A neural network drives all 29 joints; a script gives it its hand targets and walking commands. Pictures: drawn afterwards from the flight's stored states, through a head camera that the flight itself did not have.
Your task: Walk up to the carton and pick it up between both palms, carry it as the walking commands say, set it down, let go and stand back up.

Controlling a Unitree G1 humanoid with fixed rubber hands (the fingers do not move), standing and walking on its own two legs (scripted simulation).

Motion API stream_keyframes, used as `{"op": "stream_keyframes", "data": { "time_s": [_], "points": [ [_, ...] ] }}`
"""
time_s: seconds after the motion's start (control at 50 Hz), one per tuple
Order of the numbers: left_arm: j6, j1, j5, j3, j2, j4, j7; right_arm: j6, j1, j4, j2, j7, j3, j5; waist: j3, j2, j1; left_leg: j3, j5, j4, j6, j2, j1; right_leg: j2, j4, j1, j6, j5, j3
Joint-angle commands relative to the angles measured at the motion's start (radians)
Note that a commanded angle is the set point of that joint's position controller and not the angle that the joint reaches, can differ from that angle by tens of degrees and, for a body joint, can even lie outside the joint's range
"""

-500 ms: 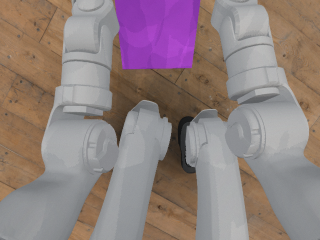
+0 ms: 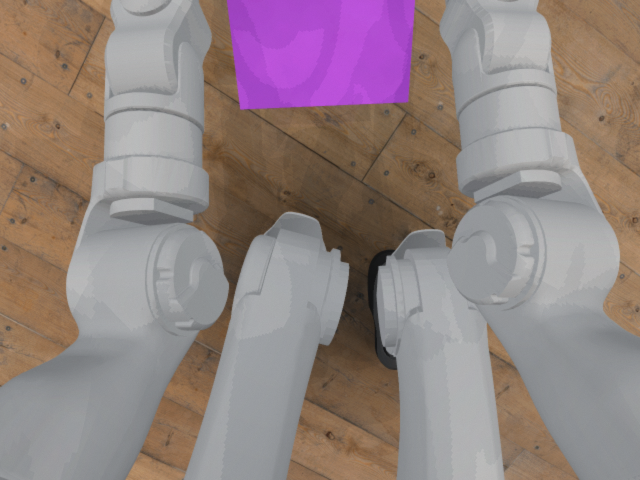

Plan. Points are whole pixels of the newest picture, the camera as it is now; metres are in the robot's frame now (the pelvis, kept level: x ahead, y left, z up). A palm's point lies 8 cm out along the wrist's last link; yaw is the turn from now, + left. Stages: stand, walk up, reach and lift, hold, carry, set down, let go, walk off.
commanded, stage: set down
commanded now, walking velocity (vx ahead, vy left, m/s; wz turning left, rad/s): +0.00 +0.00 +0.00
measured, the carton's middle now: out of the picture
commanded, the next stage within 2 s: none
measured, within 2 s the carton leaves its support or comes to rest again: rests again in 0.40 s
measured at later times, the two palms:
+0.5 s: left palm out of the picture +0.52 +0.20 -0.16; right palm out of the picture +0.57 -0.04 -0.17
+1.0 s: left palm out of the picture +0.52 +0.21 -0.16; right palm out of the picture +0.57 -0.04 -0.17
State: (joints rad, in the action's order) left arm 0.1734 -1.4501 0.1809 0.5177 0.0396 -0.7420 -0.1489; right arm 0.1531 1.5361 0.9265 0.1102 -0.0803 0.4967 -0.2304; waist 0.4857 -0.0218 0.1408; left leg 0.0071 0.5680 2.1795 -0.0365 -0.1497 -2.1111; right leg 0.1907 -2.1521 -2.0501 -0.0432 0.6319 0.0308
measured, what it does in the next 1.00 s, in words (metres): stands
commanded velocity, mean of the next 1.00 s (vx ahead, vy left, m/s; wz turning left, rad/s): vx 0.00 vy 0.00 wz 0.00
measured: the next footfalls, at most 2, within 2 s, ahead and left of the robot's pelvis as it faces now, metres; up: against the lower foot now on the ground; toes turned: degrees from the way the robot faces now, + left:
none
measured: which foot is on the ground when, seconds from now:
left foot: down 0.00-1.00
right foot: down 0.00-1.00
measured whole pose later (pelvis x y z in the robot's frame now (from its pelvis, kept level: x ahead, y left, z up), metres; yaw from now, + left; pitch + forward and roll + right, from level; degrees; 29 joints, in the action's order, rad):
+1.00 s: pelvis +0.02 -0.02 -0.03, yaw +3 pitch +33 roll +0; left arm 0.14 -1.31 0.06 0.47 0.11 -0.86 -0.09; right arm 0.13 1.41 1.02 0.10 -0.14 0.29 -0.13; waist 0.34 0.00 0.10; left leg -0.05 0.64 2.27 -0.02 -0.11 -2.21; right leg 0.19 -2.29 -2.18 -0.02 0.69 0.02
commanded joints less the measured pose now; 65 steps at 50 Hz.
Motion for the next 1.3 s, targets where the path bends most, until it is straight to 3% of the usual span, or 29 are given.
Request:
{"op": "stream_keyframes", "data": {
  "time_s": [0.0, 0.04, 0.1, 0.14, 0.16, 0.24, 0.26, 0.28, 0.3, 0.4, 0.42, 0.44, 0.48, 0.5, 0.58, 0.6, 0.62, 0.64, 0.74, 0.84, 0.88, 0.9, 0.92, 0.94, 1.0, 1.08, 1.12, 1.16, 1.28],
  "points": [
    [0.151, -0.319, -0.078, -0.47, -0.883, -0.183, 0.249, 0.082, 0.285, 0.127, -0.734, 0.238, -0.317, 0.024, -1.271, -0.036, -0.178, 0.097, -0.281, -0.314, 0.079, 0.003, 0.81, 0.01, 0.18, 0.108, 0.088, -0.102, 0.032],
    [0.133, -0.198, -0.048, -0.454, -0.882, -0.203, 0.266, 0.084, 0.199, 0.164, -0.823, 0.226, -0.375, 0.043, -1.288, 0.061, -0.133, 0.06, -0.429, -0.283, 0.069, 0.007, 0.764, 0.0, 0.183, 0.198, 0.073, -0.228, 0.02],
    [0.112, -0.218, -0.091, -0.488, -0.87, -0.202, 0.275, 0.07, 0.149, 0.124, -0.881, 0.201, -0.431, 0.023, -1.277, 0.145, -0.165, 0.052, -0.476, -0.234, 0.059, -0.007, 0.653, -0.002, 0.181, 0.258, 0.058, -0.328, 0.003],
    [0.114, -0.119, -0.08, -0.494, -0.892, -0.238, 0.288, 0.049, 0.132, 0.081, -0.849, 0.183, -0.458, 0.036, -1.295, 0.045, -0.11, 0.045, -0.544, -0.234, 0.062, -0.02, 0.639, -0.006, 0.157, 0.251, 0.067, -0.374, -0.009],
    [0.1, -0.112, -0.084, -0.494, -0.882, -0.246, 0.289, 0.052, 0.064, 0.121, -0.861, 0.181, -0.452, 0.024, -1.241, 0.064, -0.145, 0.051, -0.565, -0.219, 0.059, -0.018, 0.647, -0.008, 0.172, 0.2, 0.065, -0.38, -0.008],
    [0.064, -0.096, -0.152, -0.606, -0.93, -0.141, 0.298, 0.02, 0.002, 0.059, -0.958, 0.158, -0.555, 0.059, -1.365, 0.09, -0.127, 0.06, -0.689, -0.209, 0.082, -0.016, 0.633, 0.004, 0.155, 0.28, 0.05, -0.53, -0.004],
    [0.058, -0.05, -0.119, -0.581, -0.942, -0.176, 0.298, 0.023, -0.047, 0.121, -0.924, 0.155, -0.512, 0.045, -1.347, 0.012, -0.141, 0.043, -0.707, -0.195, 0.087, -0.026, 0.642, 0.01, 0.165, 0.249, 0.063, -0.526, -0.02],
    [0.047, -0.069, -0.18, -0.629, -0.973, -0.164, 0.301, 0.011, -0.018, 0.058, -0.984, 0.141, -0.572, 0.056, -1.368, 0.094, -0.157, 0.083, -0.707, -0.19, 0.089, -0.014, 0.652, 0.006, 0.166, 0.249, 0.051, -0.558, -0.015],
    [0.044, -0.116, -0.208, -0.669, -0.936, -0.129, 0.297, -0.002, -0.007, 0.024, -0.936, 0.132, -0.572, 0.064, -1.409, 0.037, -0.161, 0.078, -0.729, -0.178, 0.099, -0.011, 0.643, -0.002, 0.147, 0.284, 0.06, -0.606, -0.027],
    [0.006, -0.148, -0.219, -0.604, -0.854, -0.095, 0.294, -0.005, 0.02, 0.006, -0.922, 0.117, -0.57, 0.07, -1.395, 0.119, -0.134, 0.024, -0.594, -0.157, 0.107, -0.009, 0.418, 0.0, 0.145, 0.451, 0.065, -0.695, -0.07],
    [0.005, -0.168, -0.219, -0.62, -0.837, -0.105, 0.291, -0.021, 0.042, -0.031, -0.958, 0.107, -0.642, 0.094, -1.437, 0.128, -0.068, 0.015, -0.564, -0.16, 0.113, -0.007, 0.386, -0.014, 0.149, 0.529, 0.07, -0.752, -0.098],
    [-0.009, -0.248, -0.27, -0.692, -0.83, -0.04, 0.287, -0.03, 0.137, -0.125, -0.979, 0.116, -0.655, 0.151, -1.476, 0.158, -0.097, 0.042, -0.643, -0.158, 0.081, 0.001, 0.417, 0.007, 0.131, 0.5, 0.052, -0.718, -0.085],
    [-0.011, -0.226, -0.248, -0.661, -0.776, -0.042, 0.284, -0.026, 0.159, -0.133, -0.914, 0.079, -0.7, 0.153, -1.509, 0.144, -0.033, -0.003, -0.607, -0.108, 0.097, -0.013, 0.382, -0.011, 0.114, 0.561, 0.044, -0.722, -0.126],
    [-0.001, -0.233, -0.238, -0.618, -0.762, -0.105, 0.288, -0.022, 0.181, -0.105, -0.858, 0.08, -0.652, 0.147, -1.44, 0.132, -0.069, -0.009, -0.522, -0.127, 0.093, -0.001, 0.351, -0.011, 0.123, 0.543, 0.048, -0.631, -0.11],
    [0.014, -0.328, -0.193, -0.532, -0.661, -0.111, 0.296, 0.006, 0.184, -0.008, -0.836, 0.086, -0.596, 0.13, -1.346, 0.146, -0.037, -0.011, -0.429, -0.13, 0.074, 0.01, 0.316, -0.01, 0.128, 0.485, 0.056, -0.527, -0.111],
    [0.014, -0.313, -0.201, -0.49, -0.697, -0.18, 0.303, 0.002, 0.228, -0.025, -0.827, 0.082, -0.575, 0.126, -1.311, 0.164, -0.077, -0.024, -0.351, -0.129, 0.069, 0.011, 0.319, -0.005, 0.149, 0.461, 0.05, -0.429, -0.091],
    [0.01, -0.417, -0.216, -0.545, -0.663, -0.083, 0.296, 0.002, 0.261, -0.064, -0.902, 0.096, -0.634, 0.157, -1.393, 0.155, 0.005, -0.027, -0.392, -0.115, 0.073, 0.002, 0.353, -0.01, 0.125, 0.516, 0.063, -0.477, -0.113],
    [0.027, -0.361, -0.225, -0.521, -0.757, -0.138, 0.304, -0.003, 0.352, -0.08, -0.801, 0.091, -0.594, 0.164, -1.315, 0.148, -0.077, -0.018, -0.361, -0.109, 0.058, -0.005, 0.341, -0.009, 0.124, 0.438, 0.064, -0.397, -0.089],
    [0.036, -0.418, -0.18, -0.454, -0.681, -0.162, 0.301, 0.028, 0.235, 0.115, -0.868, 0.123, -0.48, 0.098, -1.148, 0.156, -0.093, -0.001, -0.305, -0.117, 0.045, 0.009, 0.342, -0.01, 0.115, 0.319, 0.091, -0.348, -0.086],
    [0.039, -0.329, -0.15, -0.484, -0.795, -0.188, 0.304, -0.006, 0.298, 0.036, -0.867, 0.142, -0.54, 0.142, -1.193, 0.083, -0.058, -0.001, -0.423, -0.108, 0.045, -0.006, 0.423, -0.004, 0.092, 0.231, 0.083, -0.38, -0.066],
    [0.05, -0.331, -0.148, -0.483, -0.802, -0.252, 0.307, -0.006, 0.184, 0.168, -0.845, 0.153, -0.469, 0.116, -1.084, 0.051, -0.105, 0.023, -0.425, -0.132, 0.053, -0.005, 0.457, 0.005, 0.092, 0.148, 0.097, -0.359, -0.04],
    [0.035, -0.355, -0.141, -0.468, -0.752, -0.194, 0.308, -0.002, 0.254, 0.125, -0.854, 0.157, -0.494, 0.134, -1.11, 0.072, -0.054, -0.01, -0.375, -0.127, 0.062, -0.014, 0.409, 0.004, 0.094, 0.215, 0.083, -0.334, -0.044],
    [0.037, -0.363, -0.159, -0.487, -0.808, -0.203, 0.316, -0.003, 0.232, 0.15, -0.84, 0.15, -0.46, 0.115, -1.101, 0.044, -0.122, 0.015, -0.37, -0.131, 0.058, -0.014, 0.406, 0.011, 0.069, 0.186, 0.1, -0.336, -0.039],
    [0.056, -0.352, -0.148, -0.495, -0.776, -0.238, 0.313, -0.002, 0.217, 0.132, -0.837, 0.156, -0.453, 0.107, -1.084, 0.065, -0.127, 0.033, -0.346, -0.119, 0.05, -0.002, 0.417, -0.001, 0.065, 0.157, 0.09, -0.304, -0.039],
    [0.055, -0.268, -0.146, -0.482, -0.778, -0.245, 0.314, -0.008, 0.26, 0.068, -0.816, 0.164, -0.51, 0.132, -1.109, 0.059, -0.068, 0.036, -0.417, -0.124, 0.043, -0.006, 0.488, -0.002, 0.076, 0.134, 0.08, -0.317, -0.044],
    [0.04, -0.329, -0.138, -0.466, -0.747, -0.236, 0.308, -0.006, 0.232, 0.116, -0.831, 0.177, -0.483, 0.147, -1.033, 0.11, -0.077, 0.042, -0.347, -0.13, 0.041, 0.001, 0.417, -0.004, 0.052, 0.141, 0.082, -0.303, -0.03],
    [0.055, -0.268, -0.143, -0.47, -0.815, -0.299, 0.315, -0.005, 0.247, 0.1, -0.77, 0.17, -0.474, 0.111, -0.988, 0.087, -0.134, 0.049, -0.322, -0.146, 0.051, 0.0, 0.41, -0.011, 0.069, 0.133, 0.094, -0.257, -0.01],
    [0.064, -0.274, -0.115, -0.403, -0.713, -0.291, 0.322, 0.007, 0.263, 0.109, -0.771, 0.174, -0.473, 0.108, -0.967, 0.137, -0.063, 0.027, -0.296, -0.126, 0.037, -0.006, 0.359, -0.022, 0.096, 0.13, 0.08, -0.252, -0.045],
    [0.059, -0.321, -0.097, -0.421, -0.692, -0.255, 0.322, 0.02, 0.248, 0.127, -0.748, 0.171, -0.45, 0.102, -0.969, 0.063, -0.082, 0.016, -0.272, -0.114, 0.046, 0.023, 0.314, -0.025, 0.082, 0.198, 0.081, -0.286, -0.072]
  ]
}}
